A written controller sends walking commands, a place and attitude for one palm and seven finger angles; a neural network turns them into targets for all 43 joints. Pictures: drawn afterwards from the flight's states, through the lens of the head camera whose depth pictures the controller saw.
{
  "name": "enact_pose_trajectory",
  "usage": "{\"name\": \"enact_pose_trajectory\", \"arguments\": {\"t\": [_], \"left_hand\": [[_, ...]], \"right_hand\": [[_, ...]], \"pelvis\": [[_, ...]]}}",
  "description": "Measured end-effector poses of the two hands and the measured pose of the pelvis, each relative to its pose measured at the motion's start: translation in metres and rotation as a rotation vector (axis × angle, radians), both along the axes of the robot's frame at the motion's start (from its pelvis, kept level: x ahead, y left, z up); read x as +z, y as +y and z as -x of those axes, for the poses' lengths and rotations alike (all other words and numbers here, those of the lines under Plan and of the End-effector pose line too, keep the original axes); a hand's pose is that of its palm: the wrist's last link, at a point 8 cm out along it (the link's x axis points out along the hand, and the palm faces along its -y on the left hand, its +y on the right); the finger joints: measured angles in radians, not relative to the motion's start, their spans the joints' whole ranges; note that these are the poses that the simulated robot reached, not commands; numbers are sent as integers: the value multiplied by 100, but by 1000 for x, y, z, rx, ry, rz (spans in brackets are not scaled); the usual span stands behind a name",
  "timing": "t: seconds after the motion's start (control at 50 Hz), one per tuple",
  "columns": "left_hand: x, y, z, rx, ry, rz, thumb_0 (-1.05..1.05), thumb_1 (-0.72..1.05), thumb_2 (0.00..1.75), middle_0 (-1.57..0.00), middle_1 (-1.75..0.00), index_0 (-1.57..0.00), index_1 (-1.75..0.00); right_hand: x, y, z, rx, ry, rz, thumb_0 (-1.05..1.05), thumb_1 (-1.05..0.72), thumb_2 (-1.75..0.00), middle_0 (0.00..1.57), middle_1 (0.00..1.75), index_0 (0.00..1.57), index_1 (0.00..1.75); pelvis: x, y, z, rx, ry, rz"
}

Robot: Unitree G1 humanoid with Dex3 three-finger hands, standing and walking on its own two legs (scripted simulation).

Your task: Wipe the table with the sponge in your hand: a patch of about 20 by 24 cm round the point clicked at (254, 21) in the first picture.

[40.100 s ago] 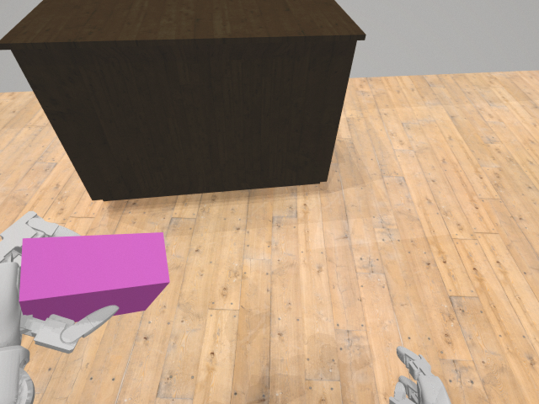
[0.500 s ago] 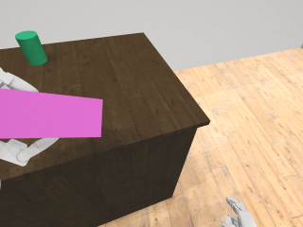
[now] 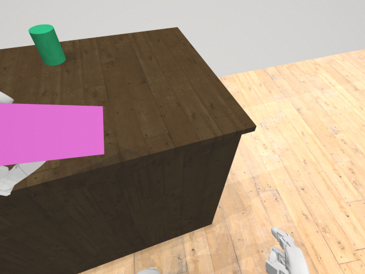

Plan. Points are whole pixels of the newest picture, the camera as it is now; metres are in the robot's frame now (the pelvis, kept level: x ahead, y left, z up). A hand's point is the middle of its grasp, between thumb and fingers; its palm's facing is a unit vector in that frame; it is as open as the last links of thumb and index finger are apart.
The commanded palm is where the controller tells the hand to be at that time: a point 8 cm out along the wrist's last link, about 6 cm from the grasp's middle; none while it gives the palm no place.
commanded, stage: step back with the hand held close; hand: left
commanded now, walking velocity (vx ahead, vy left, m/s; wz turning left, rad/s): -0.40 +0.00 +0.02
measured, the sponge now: (53, 129) +0.25 +0.20 +0.26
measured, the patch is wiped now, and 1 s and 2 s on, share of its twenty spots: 1.00 1.00 1.00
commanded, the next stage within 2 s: stop stepping back and stand still in 0.66 s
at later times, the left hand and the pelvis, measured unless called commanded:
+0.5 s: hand out of the picture +0.15 +0.22 +0.29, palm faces +0.52 -0.81 -0.28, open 10.2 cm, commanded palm +0.09 +0.27 +0.30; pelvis -0.08 -0.01 +0.00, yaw -1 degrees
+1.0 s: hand out of the picture +0.01 +0.21 +0.28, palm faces +0.47 -0.78 -0.41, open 10.2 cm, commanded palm -0.05 +0.26 +0.30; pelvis -0.22 -0.01 +0.01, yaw -2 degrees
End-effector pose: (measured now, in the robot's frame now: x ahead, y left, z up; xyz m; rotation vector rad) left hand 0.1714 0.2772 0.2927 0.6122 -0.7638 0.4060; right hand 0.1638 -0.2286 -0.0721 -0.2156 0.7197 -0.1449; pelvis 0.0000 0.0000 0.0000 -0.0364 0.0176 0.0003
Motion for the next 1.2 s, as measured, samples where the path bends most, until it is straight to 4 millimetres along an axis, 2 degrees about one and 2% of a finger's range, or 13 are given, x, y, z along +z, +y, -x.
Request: {"name": "enact_pose_trajectory", "arguments": {"t": [0.08, 0.22, 0.32, 0.42, 0.46, 0.52, 0.6, 0.66, 0.74, 0.84, 1.0, 1.12, 1.2], "left_hand": [[-8, 9, 7, 45, 0, 73, -1, -53, 104, -72, -133, -75, -131], [-26, -7, 23, -69, 35, 90, -1, -53, 104, -72, -133, -74, -132], [-14, -3, 41, -64, -28, 2, -1, -53, 104, -72, -132, -75, -131], [2, 3, 53, 4, -73, 57, -1, -53, 104, -72, -132, -75, -131], [2, -5, 56, 0, -66, 69, -1, -53, 104, -72, -133, -75, -131], [-1, -27, 59, -83, -5, 83, -1, -53, 104, -72, -133, -74, -132], [-7, -46, 68, -187, 104, 30, -1, -53, 104, -72, -133, -74, -132], [-8, -46, 77, -213, 136, -23, -1, -53, 104, -72, -133, -75, -132], [-8, -31, 100, -208, 92, -88, -1, -53, 104, -72, -132, -75, -131], [-5, -16, 136, -106, 102, -47, -1, -53, 104, -72, -133, -75, -131], [-9, -27, 202, -36, 129, 25, -1, -53, 104, -72, -133, -75, -132], [-11, -26, 224, -70, 140, 119, -1, -53, 104, -72, -133, -75, -131], [-10, -22, 234, -83, 106, 101, -1, -53, 104, -72, -133, -75, -131]], "right_hand": [[3, 7, -2, 38, -39, -21, 1, -90, -90, 21, 30, 20, 30], [2, 8, 14, 67, 14, 32, 1, -90, -90, 21, 30, 21, 30], [-4, 9, 38, 39, 24, 28, 1, -90, -90, 21, 30, 20, 30], [-10, 10, 68, 42, 44, -36, 1, -90, -90, 21, 30, 20, 30], [-16, 8, 79, 43, 38, -58, 1, -90, -90, 21, 30, 20, 30], [-17, 1, 99, 9, 75, -75, 1, -90, -90, 21, 30, 21, 30], [2, -7, 123, -55, 96, -54, 1, -90, -90, 21, 30, 20, 30], [12, -13, 135, -84, 77, -13, 1, -90, -90, 21, 30, 20, 30], [11, -23, 153, -114, 53, 37, 1, -90, -90, 21, 30, 20, 30], [13, -19, 191, -82, 53, 8, 1, -91, -90, 20, 29, 20, 30], [-8, -20, 244, -35, 70, -47, 1, -90, -90, 21, 30, 20, 30], [3, -24, 277, -74, 87, -20, 1, -90, -90, 21, 30, 20, 30], [8, -26, 289, -86, 13, 16, 1, -90, -90, 21, 30, 20, 30]], "pelvis": [[-2, -4, 8, 6, -10, -5], [-6, 3, 27, 22, -14, -9], [-10, 3, 43, 18, -24, 16], [-2, -7, 60, -4, -7, 14], [-5, -11, 69, -20, 1, 10], [2, -11, 81, -22, -11, 6], [17, -10, 95, -46, 4, -48], [18, -5, 110, -46, 23, -61], [7, 5, 137, -39, 38, -46], [13, 0, 171, -48, 18, -33], [7, -13, 215, -30, -25, -17], [17, -13, 237, -44, -17, -51], [9, -8, 255, -45, -14, -30]]}}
